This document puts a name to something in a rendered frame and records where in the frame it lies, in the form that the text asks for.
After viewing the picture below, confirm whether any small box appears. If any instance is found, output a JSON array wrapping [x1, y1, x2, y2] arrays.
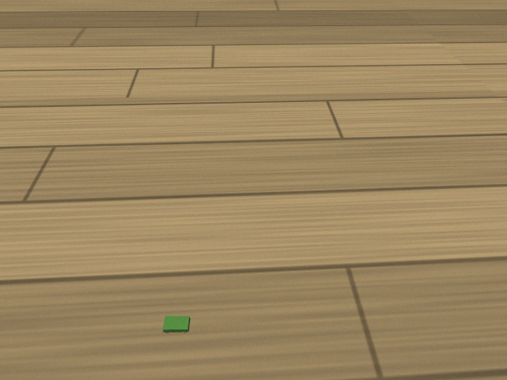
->
[[163, 316, 190, 332]]

